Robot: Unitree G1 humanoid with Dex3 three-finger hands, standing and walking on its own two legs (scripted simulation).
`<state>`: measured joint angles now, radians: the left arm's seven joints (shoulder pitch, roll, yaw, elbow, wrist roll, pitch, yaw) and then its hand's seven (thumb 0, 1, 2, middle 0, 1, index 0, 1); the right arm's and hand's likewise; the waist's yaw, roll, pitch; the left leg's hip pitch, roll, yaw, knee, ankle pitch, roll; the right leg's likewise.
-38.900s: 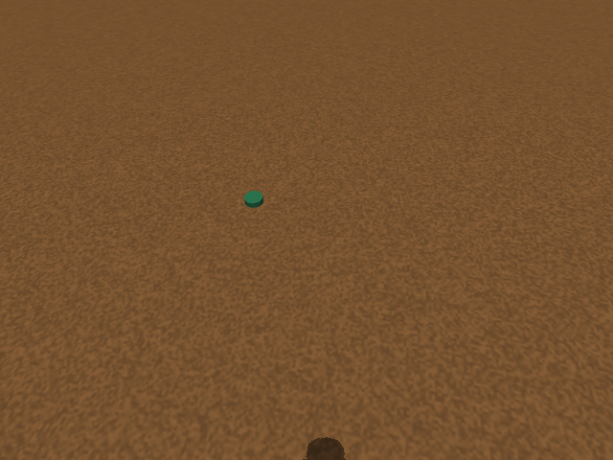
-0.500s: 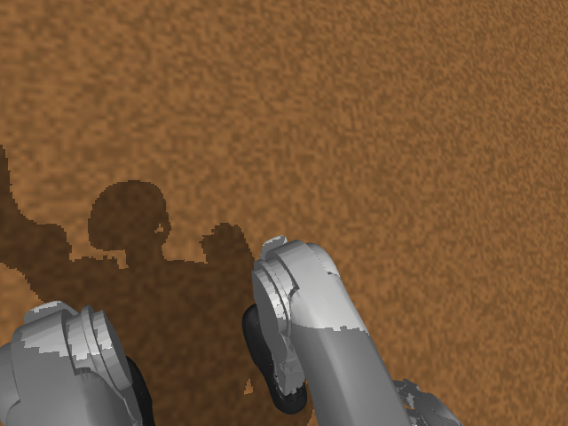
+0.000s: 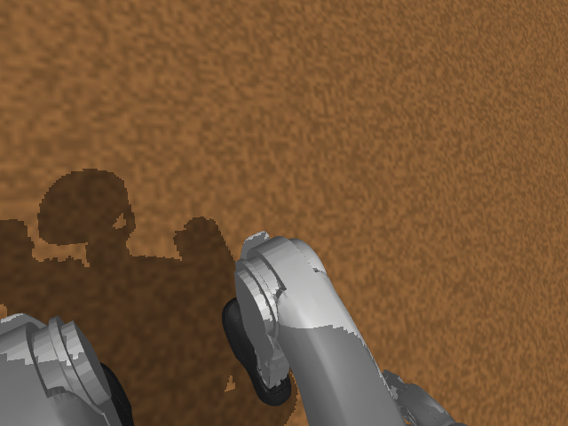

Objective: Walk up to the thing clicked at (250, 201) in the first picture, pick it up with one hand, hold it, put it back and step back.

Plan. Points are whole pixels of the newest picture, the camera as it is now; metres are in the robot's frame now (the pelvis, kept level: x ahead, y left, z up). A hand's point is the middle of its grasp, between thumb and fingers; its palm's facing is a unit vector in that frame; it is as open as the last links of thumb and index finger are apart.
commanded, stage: rest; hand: left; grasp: from above
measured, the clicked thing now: out of the picture +0.48 +0.32 -0.27
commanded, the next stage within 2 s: open in 0.66 s
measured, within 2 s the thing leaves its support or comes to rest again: rests again in 0.44 s
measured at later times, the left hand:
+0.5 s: hand out of the picture +0.47 +0.31 -0.25, palm faces -0.43 -0.15 -0.89, open 10.9 cm
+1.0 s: hand out of the picture +0.47 +0.31 -0.25, palm faces -0.44 -0.15 -0.89, open 11.6 cm
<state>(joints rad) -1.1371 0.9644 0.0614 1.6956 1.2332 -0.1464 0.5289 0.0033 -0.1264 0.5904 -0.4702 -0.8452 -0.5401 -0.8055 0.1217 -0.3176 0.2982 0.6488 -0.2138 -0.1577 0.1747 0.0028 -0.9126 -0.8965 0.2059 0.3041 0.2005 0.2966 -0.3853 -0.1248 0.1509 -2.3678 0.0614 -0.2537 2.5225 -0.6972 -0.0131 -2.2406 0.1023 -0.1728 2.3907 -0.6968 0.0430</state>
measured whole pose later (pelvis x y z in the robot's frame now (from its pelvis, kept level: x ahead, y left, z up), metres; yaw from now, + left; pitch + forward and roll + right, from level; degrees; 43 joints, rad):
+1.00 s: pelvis -0.01 +0.00 +0.00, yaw -2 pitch +27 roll -15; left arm -1.16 1.07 0.04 1.75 1.20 -0.15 0.57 0.00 -0.14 0.63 -0.36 -0.88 -0.42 -0.84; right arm 0.09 -0.35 0.39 0.60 -0.24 -0.21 0.20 0.00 -0.91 -0.90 0.21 0.30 0.20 0.30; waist -0.43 -0.18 0.23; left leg -2.34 0.07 -0.29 2.53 -0.70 -0.01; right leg -2.20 0.12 -0.20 2.36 -0.68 0.06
